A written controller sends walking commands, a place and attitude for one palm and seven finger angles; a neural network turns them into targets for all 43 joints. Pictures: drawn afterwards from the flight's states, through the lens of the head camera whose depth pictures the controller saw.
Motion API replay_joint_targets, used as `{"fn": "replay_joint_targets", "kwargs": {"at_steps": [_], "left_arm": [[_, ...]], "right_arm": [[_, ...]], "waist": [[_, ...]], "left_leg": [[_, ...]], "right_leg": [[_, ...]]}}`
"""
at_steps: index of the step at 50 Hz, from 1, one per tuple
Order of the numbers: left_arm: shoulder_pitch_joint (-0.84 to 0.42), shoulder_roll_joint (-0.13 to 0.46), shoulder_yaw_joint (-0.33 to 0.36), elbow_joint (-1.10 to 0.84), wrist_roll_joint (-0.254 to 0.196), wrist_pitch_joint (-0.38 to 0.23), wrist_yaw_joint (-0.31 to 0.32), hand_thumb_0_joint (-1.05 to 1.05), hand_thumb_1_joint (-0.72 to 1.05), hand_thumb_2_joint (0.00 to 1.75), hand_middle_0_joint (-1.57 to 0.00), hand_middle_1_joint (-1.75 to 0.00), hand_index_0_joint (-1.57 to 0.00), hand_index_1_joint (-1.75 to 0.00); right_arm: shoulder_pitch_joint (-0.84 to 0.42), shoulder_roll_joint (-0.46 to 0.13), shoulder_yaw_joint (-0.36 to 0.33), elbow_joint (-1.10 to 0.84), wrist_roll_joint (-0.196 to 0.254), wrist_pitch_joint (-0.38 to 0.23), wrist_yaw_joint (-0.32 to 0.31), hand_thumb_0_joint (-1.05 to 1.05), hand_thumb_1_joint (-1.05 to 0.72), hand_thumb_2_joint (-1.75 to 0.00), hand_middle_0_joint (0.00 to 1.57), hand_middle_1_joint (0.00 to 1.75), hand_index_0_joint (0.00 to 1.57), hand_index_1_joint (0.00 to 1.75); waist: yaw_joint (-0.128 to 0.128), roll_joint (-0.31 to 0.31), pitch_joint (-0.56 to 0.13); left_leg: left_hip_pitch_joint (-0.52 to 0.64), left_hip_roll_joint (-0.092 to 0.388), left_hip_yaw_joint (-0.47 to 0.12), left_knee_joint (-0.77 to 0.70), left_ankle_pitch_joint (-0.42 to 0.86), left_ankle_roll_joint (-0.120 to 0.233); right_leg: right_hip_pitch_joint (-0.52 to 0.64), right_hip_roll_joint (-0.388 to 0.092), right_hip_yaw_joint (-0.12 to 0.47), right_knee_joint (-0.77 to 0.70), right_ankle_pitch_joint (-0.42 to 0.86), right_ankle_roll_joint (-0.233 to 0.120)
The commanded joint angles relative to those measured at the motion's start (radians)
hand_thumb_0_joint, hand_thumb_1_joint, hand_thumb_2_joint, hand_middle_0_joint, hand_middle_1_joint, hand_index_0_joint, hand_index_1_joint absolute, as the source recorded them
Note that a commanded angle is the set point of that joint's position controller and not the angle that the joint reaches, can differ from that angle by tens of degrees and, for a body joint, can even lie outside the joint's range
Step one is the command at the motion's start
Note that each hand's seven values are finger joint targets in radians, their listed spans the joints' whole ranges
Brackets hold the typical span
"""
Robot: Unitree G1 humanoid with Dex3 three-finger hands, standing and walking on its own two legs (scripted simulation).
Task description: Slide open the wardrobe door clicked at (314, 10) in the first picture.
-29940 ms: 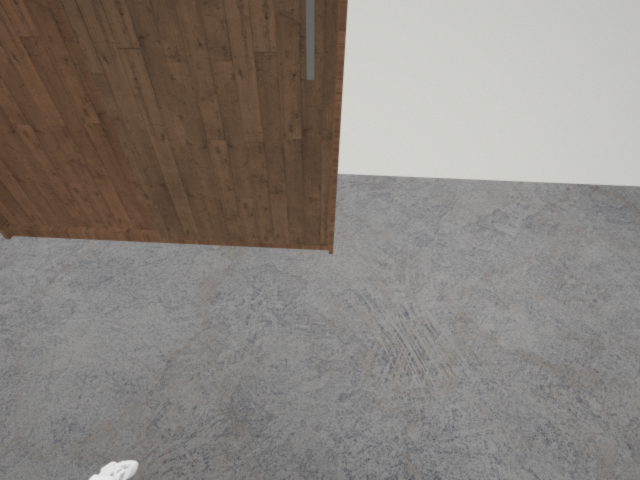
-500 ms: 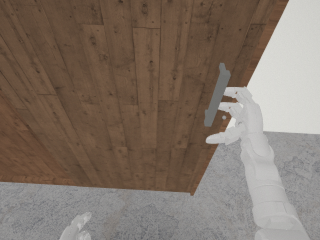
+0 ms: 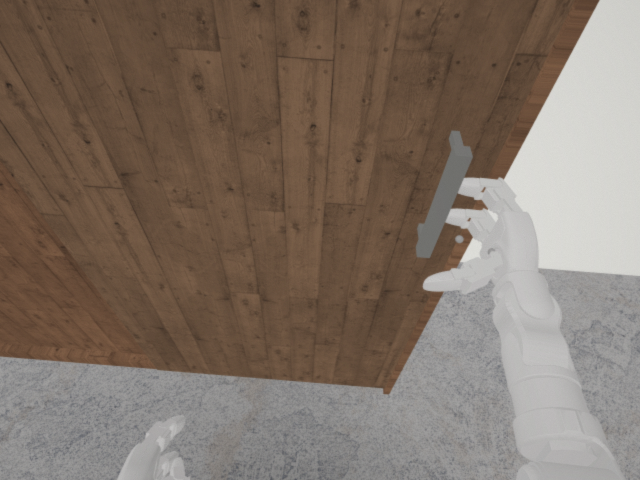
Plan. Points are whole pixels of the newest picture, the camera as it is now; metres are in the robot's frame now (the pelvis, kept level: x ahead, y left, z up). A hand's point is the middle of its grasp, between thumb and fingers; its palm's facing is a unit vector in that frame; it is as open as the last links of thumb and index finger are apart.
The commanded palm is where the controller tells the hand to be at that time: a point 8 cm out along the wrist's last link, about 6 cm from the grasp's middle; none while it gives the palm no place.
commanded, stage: move the hooked fingers beside the handle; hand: right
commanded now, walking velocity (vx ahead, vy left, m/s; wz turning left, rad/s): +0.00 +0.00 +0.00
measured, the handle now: (438, 199) +0.46 -0.12 +0.11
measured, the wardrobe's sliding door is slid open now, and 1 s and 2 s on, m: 0.00 0.00 0.00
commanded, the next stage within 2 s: feel for the door with the fingertips in 1.66 s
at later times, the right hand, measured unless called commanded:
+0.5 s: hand (482, 242) +0.39 -0.17 +0.11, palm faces +0.01 +1.00 -0.01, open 14.0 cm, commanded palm +0.36 -0.22 +0.11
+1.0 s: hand (491, 242) +0.39 -0.18 +0.11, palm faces -0.01 +1.00 -0.01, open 14.0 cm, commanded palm +0.36 -0.23 +0.11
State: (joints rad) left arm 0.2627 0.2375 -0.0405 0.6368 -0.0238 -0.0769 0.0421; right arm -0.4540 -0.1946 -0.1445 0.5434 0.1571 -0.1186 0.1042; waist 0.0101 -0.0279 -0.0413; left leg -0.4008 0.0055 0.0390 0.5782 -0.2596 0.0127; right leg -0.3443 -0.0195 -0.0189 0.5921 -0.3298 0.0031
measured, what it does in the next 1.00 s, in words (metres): stands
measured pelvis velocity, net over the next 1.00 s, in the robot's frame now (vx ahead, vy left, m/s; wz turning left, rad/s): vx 0.00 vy -0.01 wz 0.00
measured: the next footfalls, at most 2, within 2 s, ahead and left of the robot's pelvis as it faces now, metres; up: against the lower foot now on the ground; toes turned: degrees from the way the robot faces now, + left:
none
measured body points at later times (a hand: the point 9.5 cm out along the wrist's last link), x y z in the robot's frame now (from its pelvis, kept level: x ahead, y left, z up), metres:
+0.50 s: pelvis +0.00 +0.00 +0.00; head +0.02 +0.01 +0.45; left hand +0.13 +0.24 -0.10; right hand +0.38 -0.22 +0.12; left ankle +0.02 +0.11 -0.73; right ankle -0.02 -0.12 -0.73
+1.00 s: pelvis +0.00 -0.01 +0.00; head +0.03 +0.00 +0.45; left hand +0.13 +0.23 -0.11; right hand +0.38 -0.23 +0.11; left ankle +0.02 +0.11 -0.73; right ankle -0.02 -0.12 -0.73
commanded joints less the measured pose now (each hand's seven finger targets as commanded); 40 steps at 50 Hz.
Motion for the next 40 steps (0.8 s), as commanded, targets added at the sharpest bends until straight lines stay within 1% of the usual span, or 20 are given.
{"fn": "replay_joint_targets", "kwargs": {"at_steps": [1, 7, 8, 9, 12, 14, 18, 19, 21, 23, 24, 25, 26, 30, 31, 32, 33, 37, 38, 40], "left_arm": [[-0.031, 0.116, 0.047, -0.136, -0.004, -0.048, 0.010, 0.00, 0.90, 0.90, -0.20, -0.30, -0.20, -0.30], [-0.026, 0.120, 0.047, -0.135, -0.004, -0.046, 0.013, 0.00, 0.90, 0.90, -0.20, -0.30, -0.20, -0.30], [-0.025, 0.125, 0.049, -0.134, -0.006, -0.042, 0.014, 0.00, 0.90, 0.90, -0.20, -0.30, -0.20, -0.30], [-0.027, 0.122, 0.046, -0.136, -0.005, -0.044, 0.013, 0.00, 0.90, 0.90, -0.20, -0.30, -0.20, -0.30], [-0.030, 0.119, 0.047, -0.137, -0.009, -0.045, 0.013, 0.00, 0.90, 0.90, -0.20, -0.30, -0.20, -0.30], [-0.026, 0.125, 0.046, -0.134, -0.010, -0.045, 0.014, 0.00, 0.90, 0.90, -0.20, -0.30, -0.20, -0.30], [-0.025, 0.133, 0.052, -0.137, -0.007, -0.039, 0.020, 0.00, 0.90, 0.90, -0.20, -0.30, -0.20, -0.30], [-0.031, 0.124, 0.048, -0.142, -0.008, -0.042, 0.018, 0.00, 0.90, 0.90, -0.20, -0.30, -0.20, -0.30], [-0.030, 0.123, 0.047, -0.141, -0.009, -0.048, 0.015, 0.00, 0.90, 0.90, -0.20, -0.30, -0.20, -0.30], [-0.022, 0.134, 0.049, -0.132, -0.009, -0.045, 0.019, 0.00, 0.90, 0.90, -0.20, -0.30, -0.20, -0.30], [-0.027, 0.134, 0.048, -0.133, -0.011, -0.044, 0.021, 0.00, 0.90, 0.90, -0.20, -0.30, -0.20, -0.30], [-0.030, 0.131, 0.044, -0.134, -0.011, -0.044, 0.022, 0.00, 0.90, 0.90, -0.20, -0.30, -0.20, -0.30], [-0.025, 0.134, 0.047, -0.133, -0.010, -0.044, 0.023, 0.00, 0.90, 0.90, -0.20, -0.30, -0.20, -0.30], [-0.029, 0.131, 0.045, -0.141, -0.009, -0.049, 0.022, 0.00, 0.90, 0.90, -0.20, -0.30, -0.20, -0.30], [-0.023, 0.133, 0.047, -0.137, -0.009, -0.049, 0.022, 0.00, 0.90, 0.90, -0.20, -0.30, -0.20, -0.30], [-0.025, 0.134, 0.046, -0.138, -0.009, -0.050, 0.022, 0.00, 0.90, 0.90, -0.20, -0.30, -0.20, -0.30], [-0.021, 0.135, 0.049, -0.141, -0.010, -0.051, 0.021, 0.00, 0.90, 0.90, -0.20, -0.30, -0.20, -0.30], [-0.025, 0.135, 0.045, -0.135, -0.011, -0.049, 0.023, 0.00, 0.90, 0.90, -0.20, -0.30, -0.20, -0.30], [-0.020, 0.140, 0.046, -0.135, -0.011, -0.047, 0.024, 0.00, 0.90, 0.90, -0.20, -0.30, -0.20, -0.30], [-0.024, 0.137, 0.044, -0.138, -0.012, -0.046, 0.025, 0.00, 0.90, 0.90, -0.20, -0.30, -0.20, -0.30]], "right_arm": [[-0.389, -0.149, -0.045, -0.238, 0.014, -0.077, -0.005, 0.00, 0.50, -0.30, 0.30, 1.20, 0.30, 1.20], [-0.365, -0.175, -0.065, -0.237, 0.020, -0.084, 0.009, 0.00, 0.50, -0.30, 0.30, 1.20, 0.30, 1.20], [-0.357, -0.202, -0.083, -0.223, 0.018, -0.083, 0.010, 0.00, 0.50, -0.30, 0.30, 1.20, 0.30, 1.20], [-0.385, -0.182, -0.062, -0.242, 0.020, -0.086, 0.015, 0.00, 0.50, -0.30, 0.30, 1.20, 0.30, 1.20], [-0.350, -0.161, -0.050, -0.243, 0.025, -0.081, 0.026, 0.00, 0.50, -0.30, 0.30, 1.20, 0.30, 1.20], [-0.375, -0.174, -0.054, -0.231, 0.028, -0.074, 0.032, 0.00, 0.50, -0.30, 0.30, 1.20, 0.30, 1.20], [-0.347, -0.251, -0.122, -0.243, 0.034, -0.076, 0.035, 0.00, 0.50, -0.30, 0.30, 1.20, 0.30, 1.20], [-0.364, -0.211, -0.087, -0.264, 0.036, -0.080, 0.040, 0.00, 0.50, -0.30, 0.30, 1.20, 0.30, 1.20], [-0.342, -0.179, -0.065, -0.253, 0.039, -0.082, 0.047, 0.00, 0.50, -0.30, 0.30, 1.20, 0.30, 1.20], [-0.357, -0.218, -0.091, -0.224, 0.041, -0.079, 0.050, 0.00, 0.50, -0.30, 0.30, 1.20, 0.30, 1.20], [-0.367, -0.232, -0.098, -0.218, 0.037, -0.076, 0.053, 0.00, 0.50, -0.30, 0.30, 1.20, 0.30, 1.20], [-0.378, -0.210, -0.078, -0.210, 0.037, -0.071, 0.058, 0.00, 0.50, -0.30, 0.30, 1.20, 0.30, 1.20], [-0.389, -0.229, -0.097, -0.214, 0.039, -0.070, 0.058, 0.00, 0.50, -0.30, 0.30, 1.20, 0.30, 1.20], [-0.391, -0.218, -0.081, -0.245, 0.043, -0.078, 0.069, 0.00, 0.50, -0.30, 0.30, 1.20, 0.30, 1.20], [-0.371, -0.231, -0.100, -0.227, 0.046, -0.077, 0.070, 0.00, 0.50, -0.30, 0.30, 1.20, 0.30, 1.20], [-0.382, -0.232, -0.094, -0.243, 0.046, -0.082, 0.073, 0.00, 0.50, -0.30, 0.30, 1.20, 0.30, 1.20], [-0.370, -0.238, -0.099, -0.245, 0.048, -0.085, 0.072, 0.00, 0.50, -0.30, 0.30, 1.20, 0.30, 1.20], [-0.378, -0.237, -0.099, -0.217, 0.049, -0.076, 0.079, 0.00, 0.50, -0.30, 0.30, 1.20, 0.30, 1.20], [-0.370, -0.256, -0.115, -0.201, 0.050, -0.072, 0.076, 0.00, 0.50, -0.30, 0.30, 1.20, 0.30, 1.20], [-0.372, -0.246, -0.105, -0.199, 0.046, -0.066, 0.079, 0.00, 0.50, -0.30, 0.30, 1.20, 0.30, 1.20]], "waist": [[-0.003, 0.029, -0.309], [-0.004, 0.053, -0.310], [-0.007, 0.055, -0.297], [0.004, 0.039, -0.296], [0.000, 0.008, -0.288], [0.009, 0.022, -0.269], [-0.012, 0.052, -0.312], [-0.004, 0.016, -0.314], [-0.003, 0.014, -0.301], [0.004, 0.054, -0.278], [0.005, 0.028, -0.264], [0.008, 0.019, -0.252], [0.008, 0.037, -0.268], [0.005, -0.012, -0.296], [0.001, 0.018, -0.303], [0.001, 0.002, -0.315], [0.002, 0.025, -0.312], [0.006, 0.006, -0.279], [0.006, 0.041, -0.270], [0.005, 0.019, -0.265]], "left_leg": [[0.202, -0.015, -0.012, -0.045, 0.286, 0.011], [0.223, -0.016, -0.016, -0.046, 0.308, 0.010], [0.225, -0.015, -0.016, -0.050, 0.299, 0.011], [0.216, -0.014, -0.016, -0.050, 0.301, 0.010], [0.202, -0.017, -0.012, -0.049, 0.307, 0.013], [0.188, -0.016, -0.011, -0.054, 0.283, 0.012], [0.232, -0.015, -0.019, -0.053, 0.294, 0.012], [0.227, -0.014, -0.019, -0.049, 0.309, 0.012], [0.209, -0.017, -0.011, -0.046, 0.310, 0.014], [0.203, -0.017, -0.012, -0.054, 0.282, 0.011], [0.190, -0.016, -0.014, -0.056, 0.265, 0.012], [0.178, -0.016, -0.012, -0.058, 0.249, 0.013], [0.182, -0.016, -0.012, -0.056, 0.251, 0.012], [0.185, -0.015, -0.012, -0.048, 0.270, 0.015], [0.191, -0.018, -0.010, -0.046, 0.275, 0.015], [0.192, -0.018, -0.010, -0.042, 0.279, 0.017], [0.195, -0.018, -0.008, -0.043, 0.284, 0.015], [0.170, -0.019, -0.007, -0.046, 0.254, 0.015], [0.174, -0.018, -0.009, -0.051, 0.247, 0.013], [0.166, -0.018, -0.007, -0.050, 0.239, 0.015]], "right_leg": [[0.049, 0.025, 0.001, -0.068, 0.243, -0.026], [0.041, 0.024, -0.002, -0.070, 0.253, -0.028], [0.034, 0.021, -0.001, -0.070, 0.250, -0.028], [0.042, 0.024, -0.001, -0.073, 0.247, -0.030], [0.052, 0.024, -0.003, -0.070, 0.259, -0.027], [0.046, 0.023, 0.002, -0.071, 0.238, -0.028], [0.040, 0.024, 0.000, -0.070, 0.248, -0.031], [0.050, 0.025, -0.002, -0.073, 0.260, -0.029], [0.057, 0.023, 0.000, -0.072, 0.266, -0.026], [0.039, 0.020, 0.005, -0.071, 0.242, -0.028], [0.033, 0.022, 0.006, -0.075, 0.226, -0.028], [0.035, 0.024, 0.007, -0.077, 0.211, -0.028], [0.037, 0.024, 0.010, -0.074, 0.216, -0.029], [0.055, 0.024, 0.009, -0.067, 0.241, -0.026], [0.052, 0.023, 0.013, -0.066, 0.246, -0.025], [0.056, 0.024, 0.013, -0.066, 0.253, -0.024], [0.060, 0.021, 0.015, -0.063, 0.264, -0.025], [0.042, 0.022, 0.014, -0.069, 0.230, -0.023], [0.034, 0.021, 0.017, -0.067, 0.225, -0.027], [0.033, 0.021, 0.018, -0.073, 0.221, -0.025]]}}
